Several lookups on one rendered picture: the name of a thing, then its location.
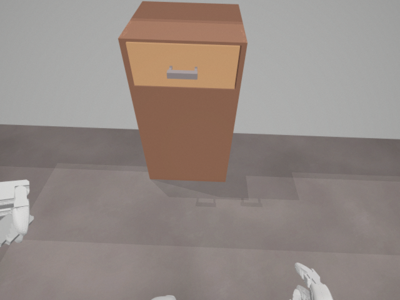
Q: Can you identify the drawer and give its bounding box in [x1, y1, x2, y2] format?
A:
[126, 42, 240, 89]

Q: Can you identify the cabinet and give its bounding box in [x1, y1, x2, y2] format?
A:
[118, 1, 248, 182]

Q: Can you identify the left robot hand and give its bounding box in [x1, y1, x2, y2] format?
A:
[0, 179, 34, 247]

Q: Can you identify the handle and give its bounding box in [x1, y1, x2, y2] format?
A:
[167, 66, 198, 79]

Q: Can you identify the right robot hand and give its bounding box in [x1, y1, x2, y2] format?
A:
[290, 262, 333, 300]

